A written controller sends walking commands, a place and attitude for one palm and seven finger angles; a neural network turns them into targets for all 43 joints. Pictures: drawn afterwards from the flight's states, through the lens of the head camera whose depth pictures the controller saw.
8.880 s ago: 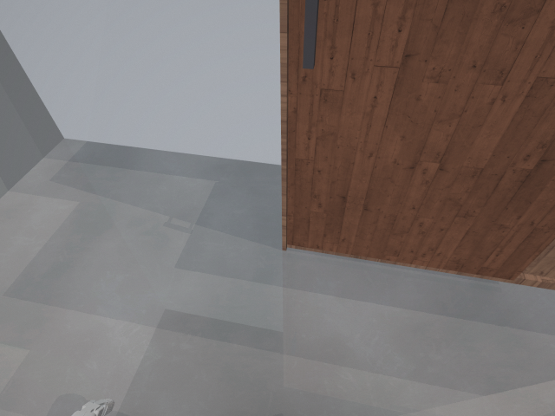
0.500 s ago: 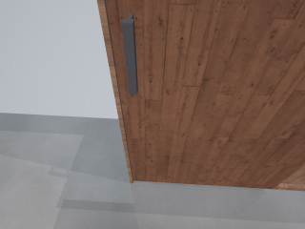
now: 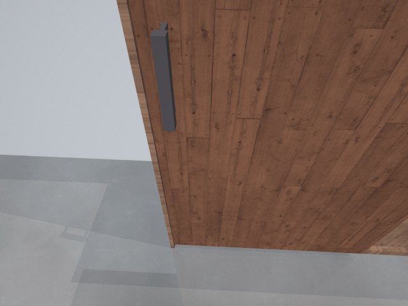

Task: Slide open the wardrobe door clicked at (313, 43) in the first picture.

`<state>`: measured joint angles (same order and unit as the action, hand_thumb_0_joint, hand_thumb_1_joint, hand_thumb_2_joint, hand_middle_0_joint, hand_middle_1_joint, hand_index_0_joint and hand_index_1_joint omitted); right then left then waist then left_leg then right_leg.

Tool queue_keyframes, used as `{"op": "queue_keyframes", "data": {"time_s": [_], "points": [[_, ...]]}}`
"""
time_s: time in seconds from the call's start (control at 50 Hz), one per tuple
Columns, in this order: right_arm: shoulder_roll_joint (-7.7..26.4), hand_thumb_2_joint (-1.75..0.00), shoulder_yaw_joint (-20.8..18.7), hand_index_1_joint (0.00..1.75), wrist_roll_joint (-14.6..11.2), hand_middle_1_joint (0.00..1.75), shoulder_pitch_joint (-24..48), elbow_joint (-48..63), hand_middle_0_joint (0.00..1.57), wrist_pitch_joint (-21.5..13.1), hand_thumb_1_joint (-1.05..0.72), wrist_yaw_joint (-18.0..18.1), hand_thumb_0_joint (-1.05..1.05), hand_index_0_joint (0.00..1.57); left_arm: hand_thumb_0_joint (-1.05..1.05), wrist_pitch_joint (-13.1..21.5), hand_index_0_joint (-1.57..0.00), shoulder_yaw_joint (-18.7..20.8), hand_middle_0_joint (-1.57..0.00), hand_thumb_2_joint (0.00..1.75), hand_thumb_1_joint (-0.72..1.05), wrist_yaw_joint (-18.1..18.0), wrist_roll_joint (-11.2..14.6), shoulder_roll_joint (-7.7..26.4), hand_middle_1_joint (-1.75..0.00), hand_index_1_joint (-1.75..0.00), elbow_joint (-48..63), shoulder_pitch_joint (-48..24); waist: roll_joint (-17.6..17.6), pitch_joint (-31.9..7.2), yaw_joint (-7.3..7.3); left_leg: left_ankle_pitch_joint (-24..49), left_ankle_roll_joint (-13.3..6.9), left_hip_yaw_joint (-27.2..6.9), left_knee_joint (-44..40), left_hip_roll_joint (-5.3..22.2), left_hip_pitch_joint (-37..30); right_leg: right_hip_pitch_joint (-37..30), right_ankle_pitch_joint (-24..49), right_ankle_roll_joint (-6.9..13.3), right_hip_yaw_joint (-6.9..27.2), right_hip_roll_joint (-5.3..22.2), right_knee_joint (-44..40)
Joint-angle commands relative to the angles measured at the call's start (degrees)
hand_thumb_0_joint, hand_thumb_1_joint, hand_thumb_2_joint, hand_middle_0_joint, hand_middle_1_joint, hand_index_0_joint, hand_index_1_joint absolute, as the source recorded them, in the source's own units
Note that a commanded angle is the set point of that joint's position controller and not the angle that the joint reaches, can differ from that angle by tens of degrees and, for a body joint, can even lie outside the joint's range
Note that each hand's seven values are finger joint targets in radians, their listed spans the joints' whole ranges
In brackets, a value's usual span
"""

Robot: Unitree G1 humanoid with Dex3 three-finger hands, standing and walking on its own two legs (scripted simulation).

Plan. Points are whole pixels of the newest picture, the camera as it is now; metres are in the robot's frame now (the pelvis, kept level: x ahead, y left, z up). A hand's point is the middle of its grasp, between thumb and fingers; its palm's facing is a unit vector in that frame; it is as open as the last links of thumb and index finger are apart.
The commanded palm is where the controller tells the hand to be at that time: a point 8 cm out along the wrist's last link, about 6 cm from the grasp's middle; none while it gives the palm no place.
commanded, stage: look again from close up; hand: left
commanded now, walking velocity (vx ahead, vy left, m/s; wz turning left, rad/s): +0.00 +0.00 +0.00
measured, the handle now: (167, 81) +0.50 +0.11 +0.20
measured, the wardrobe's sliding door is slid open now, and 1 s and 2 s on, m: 0.00 0.00 0.00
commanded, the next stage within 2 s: none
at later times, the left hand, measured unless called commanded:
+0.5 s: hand out of the picture +0.06 +0.22 -0.16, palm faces -0.03 -0.95 -0.31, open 7.4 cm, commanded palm none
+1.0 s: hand out of the picture +0.08 +0.22 -0.16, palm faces -0.02 -0.95 -0.32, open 7.4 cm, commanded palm none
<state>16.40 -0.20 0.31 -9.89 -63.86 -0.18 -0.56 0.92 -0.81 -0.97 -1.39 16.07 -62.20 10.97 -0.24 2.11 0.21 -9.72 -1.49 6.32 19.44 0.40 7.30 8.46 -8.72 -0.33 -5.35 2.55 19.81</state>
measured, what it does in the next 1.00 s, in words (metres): stands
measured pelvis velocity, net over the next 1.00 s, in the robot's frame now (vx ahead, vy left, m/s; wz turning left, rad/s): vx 0.02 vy -0.01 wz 0.01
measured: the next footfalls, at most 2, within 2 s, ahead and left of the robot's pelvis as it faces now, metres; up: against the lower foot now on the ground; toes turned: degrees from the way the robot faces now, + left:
none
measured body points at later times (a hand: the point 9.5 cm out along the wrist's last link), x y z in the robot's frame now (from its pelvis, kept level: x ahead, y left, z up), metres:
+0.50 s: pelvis +0.01 -0.01 +0.00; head +0.02 -0.01 +0.45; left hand +0.06 +0.27 -0.14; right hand +0.07 -0.28 -0.14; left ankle +0.01 +0.10 -0.75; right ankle +0.02 -0.12 -0.75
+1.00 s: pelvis +0.02 -0.01 +0.00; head +0.03 -0.01 +0.45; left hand +0.08 +0.27 -0.14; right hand +0.09 -0.29 -0.14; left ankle +0.01 +0.10 -0.75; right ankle +0.02 -0.12 -0.75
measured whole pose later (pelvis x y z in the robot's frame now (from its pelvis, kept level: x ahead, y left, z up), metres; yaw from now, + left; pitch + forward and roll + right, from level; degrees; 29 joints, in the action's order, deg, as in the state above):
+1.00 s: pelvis +0.02 -0.01 +0.00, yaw +0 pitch -2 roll +0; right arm 17.4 0.5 0.5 -8.4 -64.3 -0.5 -0.2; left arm 1.2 -0.5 -0.6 -1.3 17.2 -63.4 9.6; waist -0.3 1.7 -0.1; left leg -10.3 -0.4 5.6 17.0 1.1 4.9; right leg 6.0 -9.7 0.4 -6.1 1.6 17.5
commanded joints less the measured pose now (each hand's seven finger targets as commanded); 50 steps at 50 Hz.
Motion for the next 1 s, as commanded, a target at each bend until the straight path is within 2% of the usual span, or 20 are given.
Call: {"op": "queue_keyframes", "data": {"time_s": [0.0, 0.14, 0.2, 0.32, 0.36, 0.38, 0.42, 0.58, 0.9, 0.98], "points": [[9.8, -0.9, -1.6, 0.3, 0.2, 0.3, 1.1, 3.1, 0.2, -1.3, -0.9, 0.7, 0.0, 0.2, 0.0, 1.1, -0.2, 2.1, -0.2, 0.9, 0.9, -0.4, 0.2, 10.5, -0.3, -0.3, 3.0, -0.3, 0.9, -0.8, -0.09, 0.2, 0.5, -8.0, -5.2, 7.6, 1.9, -0.4, 0.5, 1.4, 7.2, 6.3, -4.9], [10.3, -0.9, -1.6, 0.3, 0.2, 0.3, 1.4, 2.8, 0.2, -1.5, -0.9, 0.8, 0.0, 0.2, 0.0, 1.2, -0.2, 2.2, -0.2, 0.9, 0.9, -0.4, 0.3, 10.9, -0.3, -0.3, 2.7, -0.5, 0.2, -1.9, -0.06, 2.1, 0.5, -7.9, -5.1, 7.7, 0.9, -1.1, 2.4, 1.5, 7.2, 6.5, -4.9], [10.3, -0.9, -1.4, 0.3, 0.2, 0.3, 1.3, 2.7, 0.2, -1.5, -0.9, 0.8, 0.0, 0.2, 0.0, 1.3, -0.2, 2.2, -0.2, 0.9, 0.9, -0.4, 0.3, 10.9, -0.3, -0.3, 2.6, -0.6, 0.9, -1.7, -0.18, 2.9, 0.5, -7.9, -5.1, 8.0, 0.8, -1.6, 3.6, 1.5, 6.9, 6.5, -5.0], [10.5, -0.9, -1.4, 0.3, 0.2, 0.3, 1.6, 2.6, 0.2, -1.4, -0.9, 0.8, 0.0, 0.2, 0.0, 1.1, -0.2, 2.2, -0.2, 0.9, 0.9, -0.3, 0.3, 11.0, -0.3, -0.3, 2.4, -1.0, 0.1, -0.5, -0.22, 0.6, 0.6, -7.9, -5.8, 7.7, 1.5, -0.9, 0.6, 1.4, 7.1, 6.4, -5.5], [10.7, -0.9, -1.4, 0.3, 0.3, 0.3, 1.6, 2.6, 0.2, -1.4, -0.9, 0.8, 0.0, 0.2, 0.0, 1.1, -0.2, 2.3, -0.2, 0.9, 0.9, -0.2, 0.4, 11.1, -0.3, -0.3, 2.3, -0.9, 0.1, -1.1, -0.15, 0.7, 0.6, -7.9, -5.7, 7.7, 1.1, -1.0, 0.7, 1.4, 7.2, 6.4, -5.6], [10.8, -0.9, -1.4, 0.3, 0.3, 0.3, 1.4, 2.6, 0.2, -1.5, -0.9, 0.8, 0.0, 0.2, 0.0, 1.2, -0.2, 2.3, -0.2, 0.9, 0.9, -0.2, 0.4, 11.2, -0.3, -0.3, 2.4, -0.9, 0.6, -2.3, -0.12, 1.6, 0.6, -8.0, -5.5, 7.7, 0.7, -1.7, 1.6, 1.4, 7.1, 6.4, -5.4], [10.6, -0.9, -1.4, 0.3, 0.2, 0.3, 1.6, 2.6, 0.2, -1.5, -0.9, 0.9, 0.0, 0.2, 0.0, 1.3, -0.2, 2.3, -0.2, 0.9, 0.9, -0.3, 0.3, 11.1, -0.3, -0.3, 2.3, -1.0, 0.5, -2.3, -0.2, 3.3, 0.5, -8.0, -5.3, 7.9, 0.3, -1.9, 3.4, 1.5, 6.9, 6.5, -5.0], [10.9, -0.9, -1.3, 0.3, 0.3, 0.3, 2.2, 2.4, 0.2, -1.5, -0.9, 0.9, 0.0, 0.2, 0.0, 1.3, -0.2, 2.4, -0.2, 0.9, 0.9, -0.2, 0.4, 11.4, -0.3, -0.3, 2.2, -1.3, 0.6, -1.7, -0.2, 3.0, 0.7, -7.9, -5.4, 7.9, 0.3, -1.9, 3.2, 1.4, 6.9, 6.5, -5.5], [11.3, -0.9, -1.2, 0.3, 0.3, 0.3, 2.5, 2.7, 0.2, -1.7, -0.9, 1.1, 0.0, 0.2, 0.0, 1.5, -0.2, 2.5, -0.2, 0.9, 0.9, -0.2, 0.3, 12.0, -0.3, -0.3, 2.0, -1.5, 0.5, -3.7, -0.33, 8.2, 0.6, -7.7, -5.0, 8.4, -1.8, -3.8, 9.4, 1.6, 6.6, 6.7, -4.9], [11.9, -0.9, -1.2, 0.3, 0.3, 0.3, 3.0, 2.8, 0.2, -1.8, -0.9, 1.2, 0.0, 0.2, 0.0, 1.4, -0.2, 2.6, -0.2, 0.9, 0.9, -0.1, 0.4, 12.2, -0.3, -0.3, 1.9, -2.1, -0.2, -2.6, -0.31, 6.6, 0.7, -7.8, -5.7, 8.3, -1.4, -3.3, 7.2, 1.5, 6.6, 6.6, -5.5]]}}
